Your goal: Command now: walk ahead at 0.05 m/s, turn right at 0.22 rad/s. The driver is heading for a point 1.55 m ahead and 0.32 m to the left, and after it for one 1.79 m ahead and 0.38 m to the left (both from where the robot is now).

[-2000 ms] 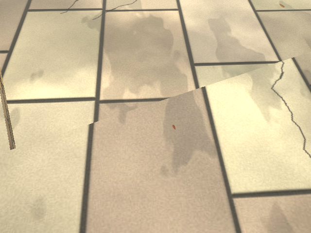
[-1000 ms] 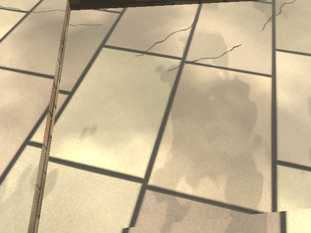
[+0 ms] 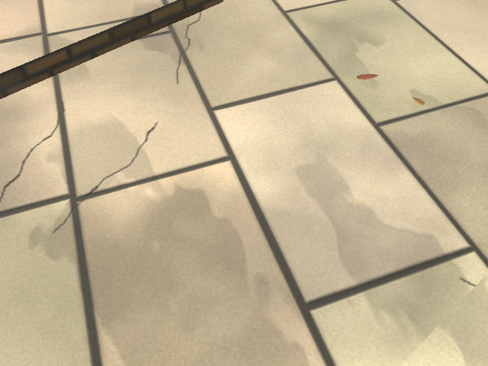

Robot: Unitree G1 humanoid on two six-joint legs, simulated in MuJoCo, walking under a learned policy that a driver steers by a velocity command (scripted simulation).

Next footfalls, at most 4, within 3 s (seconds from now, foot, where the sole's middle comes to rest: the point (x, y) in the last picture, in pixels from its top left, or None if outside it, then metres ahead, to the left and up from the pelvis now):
0.12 left None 0.00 0.11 -0.77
0.40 right None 0.00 -0.10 -0.77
2.16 left None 0.51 0.11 -0.89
2.52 right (268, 262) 0.89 0.00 -0.89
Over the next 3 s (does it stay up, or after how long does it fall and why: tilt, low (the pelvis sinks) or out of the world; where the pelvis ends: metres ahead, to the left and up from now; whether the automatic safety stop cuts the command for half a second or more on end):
stays up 0.74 0.06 -0.12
